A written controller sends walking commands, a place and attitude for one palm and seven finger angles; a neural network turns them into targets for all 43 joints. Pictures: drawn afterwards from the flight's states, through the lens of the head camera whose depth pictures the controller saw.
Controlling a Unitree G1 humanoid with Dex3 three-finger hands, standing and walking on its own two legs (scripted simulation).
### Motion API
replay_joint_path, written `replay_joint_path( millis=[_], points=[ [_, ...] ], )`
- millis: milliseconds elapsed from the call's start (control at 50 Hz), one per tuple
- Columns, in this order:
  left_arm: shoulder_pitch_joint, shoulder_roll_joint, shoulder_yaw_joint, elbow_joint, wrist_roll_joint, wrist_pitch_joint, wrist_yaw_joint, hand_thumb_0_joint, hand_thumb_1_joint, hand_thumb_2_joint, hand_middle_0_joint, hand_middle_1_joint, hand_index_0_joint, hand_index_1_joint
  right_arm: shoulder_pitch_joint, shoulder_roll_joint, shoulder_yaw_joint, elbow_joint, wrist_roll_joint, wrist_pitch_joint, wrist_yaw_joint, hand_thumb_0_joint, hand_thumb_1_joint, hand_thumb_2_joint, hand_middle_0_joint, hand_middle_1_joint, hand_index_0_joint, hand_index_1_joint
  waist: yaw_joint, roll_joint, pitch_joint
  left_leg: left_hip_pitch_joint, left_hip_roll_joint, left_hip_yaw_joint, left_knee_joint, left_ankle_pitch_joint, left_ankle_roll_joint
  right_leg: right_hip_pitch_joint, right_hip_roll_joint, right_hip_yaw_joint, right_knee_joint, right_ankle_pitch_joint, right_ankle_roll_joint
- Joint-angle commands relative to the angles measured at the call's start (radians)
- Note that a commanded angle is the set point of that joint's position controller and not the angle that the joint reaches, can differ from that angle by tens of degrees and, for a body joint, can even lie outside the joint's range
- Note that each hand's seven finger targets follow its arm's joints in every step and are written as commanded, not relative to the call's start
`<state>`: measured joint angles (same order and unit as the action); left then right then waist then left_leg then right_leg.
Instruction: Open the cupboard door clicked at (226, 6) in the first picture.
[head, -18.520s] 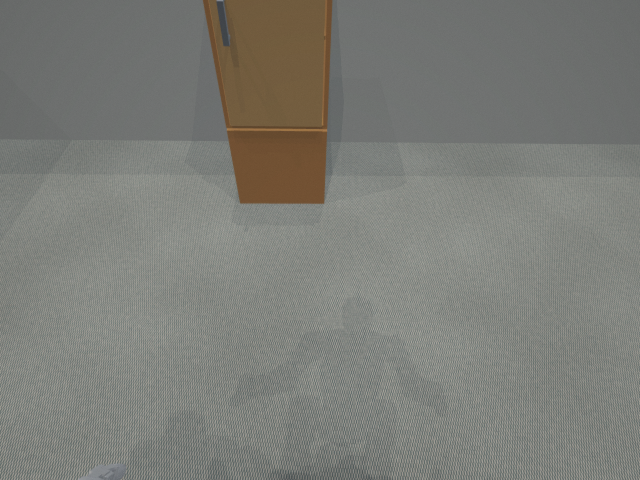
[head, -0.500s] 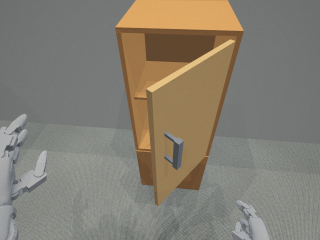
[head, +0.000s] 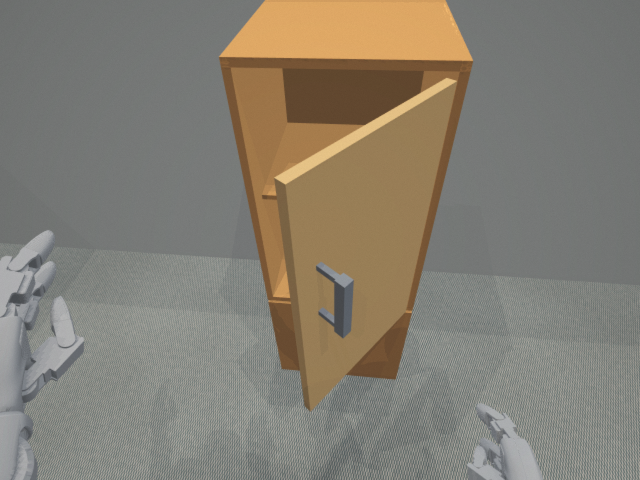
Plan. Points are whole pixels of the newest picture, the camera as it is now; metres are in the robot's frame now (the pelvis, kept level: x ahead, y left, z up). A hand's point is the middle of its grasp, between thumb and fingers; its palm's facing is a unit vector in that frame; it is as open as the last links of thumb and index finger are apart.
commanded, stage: step back with the hand held close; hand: left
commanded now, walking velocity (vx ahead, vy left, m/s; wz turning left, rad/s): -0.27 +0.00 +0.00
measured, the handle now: (333, 300) +0.36 +0.03 +0.02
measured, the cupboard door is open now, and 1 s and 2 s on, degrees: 52 52 52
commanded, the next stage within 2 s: stop stepping back and stand still in 1.20 s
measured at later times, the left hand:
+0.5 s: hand (41, 378) +0.15 +0.28 +0.15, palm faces +0.35 -0.78 -0.52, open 7.4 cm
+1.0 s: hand out of the picture +0.06 +0.29 +0.15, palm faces +0.45 -0.77 -0.46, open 7.4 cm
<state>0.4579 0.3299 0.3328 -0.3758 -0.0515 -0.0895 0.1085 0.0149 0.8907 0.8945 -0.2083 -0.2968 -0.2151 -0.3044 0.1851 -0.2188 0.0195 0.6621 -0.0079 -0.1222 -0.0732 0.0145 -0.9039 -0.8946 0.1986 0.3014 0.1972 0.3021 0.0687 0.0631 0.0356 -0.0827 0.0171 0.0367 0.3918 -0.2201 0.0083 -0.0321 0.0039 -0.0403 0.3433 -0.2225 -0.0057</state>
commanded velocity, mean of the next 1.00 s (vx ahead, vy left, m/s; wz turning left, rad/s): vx -0.30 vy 0.00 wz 0.00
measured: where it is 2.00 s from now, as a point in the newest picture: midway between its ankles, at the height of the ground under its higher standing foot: outside the picture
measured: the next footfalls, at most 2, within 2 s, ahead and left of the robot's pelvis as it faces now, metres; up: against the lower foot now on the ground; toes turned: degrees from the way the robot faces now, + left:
right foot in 1.26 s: -0.26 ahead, -0.11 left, +0.00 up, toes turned +0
left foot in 1.42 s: -0.12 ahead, +0.10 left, +0.00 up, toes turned -2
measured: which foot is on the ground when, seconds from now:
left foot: down 0.00-1.00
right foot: down 0.00-0.98, up 1.00-1.00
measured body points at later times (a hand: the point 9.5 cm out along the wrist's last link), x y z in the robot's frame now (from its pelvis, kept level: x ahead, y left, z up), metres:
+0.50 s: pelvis -0.05 +0.02 -0.01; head -0.03 +0.03 +0.44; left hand +0.13 +0.32 +0.18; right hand +0.12 -0.22 -0.08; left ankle +0.00 +0.11 -0.75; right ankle -0.02 -0.11 -0.75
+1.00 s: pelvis -0.14 +0.03 -0.03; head -0.11 +0.05 +0.42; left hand +0.04 +0.33 +0.18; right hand +0.05 -0.21 -0.10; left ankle +0.00 +0.11 -0.74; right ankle -0.02 -0.11 -0.74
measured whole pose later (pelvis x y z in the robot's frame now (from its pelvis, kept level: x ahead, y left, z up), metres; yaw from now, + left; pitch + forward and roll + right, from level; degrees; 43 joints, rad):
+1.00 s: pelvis -0.14 +0.03 -0.03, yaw +2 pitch -1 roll -2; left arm 0.51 0.42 0.44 -0.56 -0.02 -0.26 0.16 0.01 0.89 0.90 -0.21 -0.30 -0.22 -0.30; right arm 0.18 -0.23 -0.01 0.60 0.00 -0.11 -0.08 0.01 -0.90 -0.89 0.20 0.30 0.20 0.30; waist 0.00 -0.01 0.09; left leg -0.50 -0.02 0.02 0.65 -0.25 0.05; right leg -0.44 0.02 0.02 0.60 -0.21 0.03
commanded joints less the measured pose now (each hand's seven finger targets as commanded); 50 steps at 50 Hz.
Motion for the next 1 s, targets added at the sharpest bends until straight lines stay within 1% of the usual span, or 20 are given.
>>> replay_joint_path(
  millis=[0, 40, 60, 140, 160, 220, 300, 400, 460, 520, 580, 680, 740, 780, 840, 880, 920, 940, 960, 980],
  points=[
    [-0.069, 0.245, 0.190, -0.190, 0.002, -0.106, 0.015, 0.000, 0.900, 0.900, -0.200, -0.300, -0.200, -0.300, -0.127, -0.120, -0.041, -0.183, 0.003, -0.020, -0.016, 0.000, -0.900, -0.900, 0.200, 0.300, 0.200, 0.300, -0.046, -0.072, -0.019, -0.036, 0.010, -0.035, 0.016, 0.112, 0.029, -0.178, -0.061, 0.108, -0.115, 0.215, -0.009],
    [-0.023, 0.209, 0.147, -0.203, 0.005, -0.110, 0.007, 0.000, 0.900, 0.900, -0.200, -0.300, -0.200, -0.300, -0.130, -0.128, -0.048, -0.201, 0.003, 0.002, -0.012, 0.000, -0.900, -0.900, 0.200, 0.300, 0.200, 0.300, -0.050, -0.070, -0.055, -0.033, 0.014, -0.024, 0.028, 0.132, 0.025, -0.187, -0.070, 0.102, -0.099, 0.233, -0.006],
    [-0.019, 0.213, 0.151, -0.225, 0.007, -0.118, 0.008, 0.000, 0.900, 0.900, -0.200, -0.300, -0.200, -0.300, -0.135, -0.131, -0.051, -0.206, 0.003, 0.007, -0.016, 0.000, -0.900, -0.900, 0.200, 0.300, 0.200, 0.300, -0.048, -0.022, -0.083, -0.035, 0.015, -0.023, 0.025, 0.174, 0.025, -0.166, -0.072, 0.092, -0.076, 0.280, -0.006],
    [0.048, 0.233, 0.171, -0.247, 0.003, -0.121, 0.017, 0.000, 0.900, 0.900, -0.200, -0.300, -0.200, -0.300, -0.117, -0.133, -0.063, -0.234, 0.010, 0.032, -0.020, 0.000, -0.900, -0.900, 0.200, 0.300, 0.200, 0.300, -0.050, -0.046, -0.184, -0.013, 0.037, -0.017, 0.029, 0.311, 0.021, -0.129, -0.062, 0.067, -0.009, 0.386, 0.008],
    [0.063, 0.248, 0.186, -0.250, 0.002, -0.120, 0.021, 0.000, 0.900, 0.900, -0.200, -0.300, -0.200, -0.300, -0.123, -0.132, -0.064, -0.237, 0.011, 0.037, -0.023, 0.000, -0.900, -0.900, 0.200, 0.300, 0.200, 0.300, -0.047, -0.030, -0.197, -0.019, 0.037, -0.022, 0.027, 0.341, 0.020, -0.116, -0.063, 0.058, 0.005, 0.402, 0.008],
    [0.090, 0.256, 0.199, -0.261, -0.003, -0.118, 0.027, 0.000, 0.900, 0.900, -0.200, -0.300, -0.200, -0.300, -0.120, -0.128, -0.070, -0.257, 0.017, 0.053, -0.024, 0.000, -0.900, -0.900, 0.200, 0.300, 0.200, 0.300, -0.049, -0.067, -0.197, -0.043, 0.045, -0.020, 0.032, 0.346, 0.019, -0.126, -0.059, 0.062, 0.026, 0.409, 0.012],
    [0.108, 0.266, 0.209, -0.295, 0.000, -0.125, 0.038, 0.000, 0.900, 0.900, -0.200, -0.300, -0.200, -0.300, -0.114, -0.131, -0.075, -0.270, 0.019, 0.060, -0.025, 0.000, -0.900, -0.900, 0.200, 0.300, 0.200, 0.300, -0.048, -0.027, -0.201, -0.094, 0.053, -0.029, 0.025, 0.313, 0.020, -0.117, -0.053, 0.063, 0.054, 0.364, 0.012],
    [0.113, 0.267, 0.217, -0.330, 0.008, -0.142, 0.047, 0.000, 0.900, 0.900, -0.200, -0.300, -0.200, -0.300, -0.104, -0.138, -0.075, -0.280, 0.018, 0.046, -0.026, 0.000, -0.900, -0.900, 0.200, 0.300, 0.200, 0.300, -0.048, 0.019, -0.165, -0.221, 0.080, -0.071, -0.038, 0.132, 0.036, -0.101, -0.025, 0.051, 0.105, 0.195, 0.018],
    [0.103, 0.262, 0.227, -0.334, 0.020, -0.157, 0.051, 0.000, 0.900, 0.900, -0.200, -0.300, -0.200, -0.300, -0.103, -0.148, -0.077, -0.285, 0.017, 0.031, -0.024, 0.000, -0.900, -0.900, 0.200, 0.300, 0.200, 0.300, -0.049, 0.064, -0.131, -0.394, 0.101, -0.106, -0.095, -0.126, 0.062, -0.029, -0.013, 0.061, 0.169, 0.129, 0.018],
    [0.084, 0.244, 0.223, -0.331, 0.029, -0.171, 0.055, 0.000, 0.900, 0.900, -0.200, -0.300, -0.200, -0.300, -0.086, -0.147, -0.076, -0.283, 0.018, 0.011, -0.021, 0.000, -0.900, -0.900, 0.200, 0.300, 0.200, 0.300, -0.057, 0.037, -0.098, -0.504, 0.114, -0.122, -0.103, -0.315, 0.076, -0.021, -0.010, 0.078, 0.200, 0.057, 0.019],
    [0.046, 0.238, 0.217, -0.342, 0.041, -0.183, 0.058, 0.000, 0.900, 0.900, -0.200, -0.300, -0.200, -0.300, -0.073, -0.150, -0.076, -0.274, 0.013, -0.010, -0.021, 0.000, -0.900, -0.900, 0.200, 0.300, 0.200, 0.300, -0.064, 0.028, -0.069, -0.547, 0.117, -0.141, -0.091, -0.415, 0.078, -0.061, -0.010, 0.092, 0.195, -0.060, 0.016],
    [0.019, 0.249, 0.234, -0.373, 0.050, -0.205, 0.063, 0.000, 0.900, 0.900, -0.200, -0.300, -0.200, -0.300, -0.070, -0.143, -0.075, -0.259, 0.004, -0.041, -0.022, 0.000, -0.900, -0.900, 0.200, 0.300, 0.200, 0.300, -0.064, 0.057, -0.079, -0.570, 0.120, -0.169, -0.093, -0.473, 0.080, -0.083, 0.012, 0.097, 0.224, -0.108, 0.015],
    [0.043, 0.259, 0.250, -0.380, 0.042, -0.216, 0.064, 0.000, 0.900, 0.900, -0.200, -0.300, -0.200, -0.300, -0.059, -0.135, -0.076, -0.251, 0.005, -0.054, -0.018, 0.000, -0.900, -0.900, 0.200, 0.300, 0.200, 0.300, -0.066, 0.007, -0.106, -0.517, 0.083, -0.141, -0.021, -0.404, 0.069, -0.123, -0.003, 0.149, 0.187, -0.051, 0.001],
    [0.036, 0.262, 0.253, -0.382, 0.040, -0.225, 0.062, 0.000, 0.900, 0.900, -0.200, -0.300, -0.200, -0.300, -0.059, -0.134, -0.078, -0.240, 0.001, -0.058, -0.017, 0.000, -0.900, -0.900, 0.200, 0.300, 0.200, 0.300, -0.069, -0.033, -0.093, -0.497, 0.056, -0.119, 0.044, -0.393, 0.058, -0.179, -0.034, 0.204, 0.125, -0.092, -0.015],
    [0.014, 0.257, 0.224, -0.364, 0.026, -0.222, 0.067, 0.000, 0.900, 0.900, -0.200, -0.300, -0.200, -0.300, -0.042, -0.128, -0.078, -0.207, 0.005, -0.049, -0.009, 0.000, -0.900, -0.900, 0.200, 0.300, 0.200, 0.300, -0.081, -0.124, -0.097, -0.286, -0.016, -0.062, 0.234, -0.262, 0.010, -0.425, -0.123, 0.267, -0.008, -0.167, -0.059],
    [0.009, 0.261, 0.212, -0.349, 0.024, -0.221, 0.074, 0.000, 0.900, 0.900, -0.200, -0.300, -0.200, -0.300, -0.044, -0.118, -0.079, -0.187, 0.005, -0.040, -0.010, 0.000, -0.900, -0.900, 0.200, 0.300, 0.200, 0.300, -0.090, -0.152, -0.100, -0.178, -0.028, -0.056, 0.282, -0.212, -0.003, -0.532, -0.144, 0.241, -0.039, -0.191, -0.063],
    [0.009, 0.279, 0.225, -0.376, 0.021, -0.223, 0.076, 0.000, 0.900, 0.900, -0.200, -0.300, -0.200, -0.300, -0.053, -0.130, -0.079, -0.194, 0.007, -0.031, -0.015, 0.000, -0.900, -0.900, 0.200, 0.300, 0.200, 0.300, -0.090, -0.075, -0.095, -0.218, 0.016, -0.124, 0.158, -0.275, 0.018, -0.513, -0.088, 0.181, 0.036, -0.225, -0.030],
    [0.006, 0.285, 0.237, -0.394, 0.022, -0.227, 0.074, 0.000, 0.900, 0.900, -0.200, -0.300, -0.200, -0.300, -0.060, -0.139, -0.077, -0.207, 0.007, -0.031, -0.020, 0.000, -0.900, -0.900, 0.200, 0.300, 0.200, 0.300, -0.090, 0.014, -0.084, -0.316, 0.081, -0.205, 0.037, -0.375, 0.044, -0.454, -0.033, 0.137, 0.150, -0.256, -0.004],
    [0.011, 0.284, 0.256, -0.417, 0.030, -0.233, 0.071, 0.000, 0.900, 0.900, -0.200, -0.300, -0.200, -0.300, -0.098, -0.154, -0.083, -0.220, -0.002, -0.042, -0.027, 0.000, -0.900, -0.900, 0.200, 0.300, 0.200, 0.300, -0.076, 0.197, -0.095, -0.549, 0.207, -0.359, -0.191, -0.562, 0.095, -0.236, 0.058, 0.069, 0.398, -0.197, 0.029],
    [0.016, 0.294, 0.289, -0.439, 0.038, -0.234, 0.070, 0.000, 0.900, 0.900, -0.200, -0.300, -0.200, -0.300, -0.101, -0.142, -0.088, -0.220, -0.011, -0.054, -0.028, 0.000, -0.900, -0.900, 0.200, 0.300, 0.200, 0.300, -0.061, 0.264, -0.150, -0.661, 0.315, -0.468, -0.317, -0.604, 0.148, -0.083, 0.119, 0.045, 0.681, -0.166, 0.038]
  ],
)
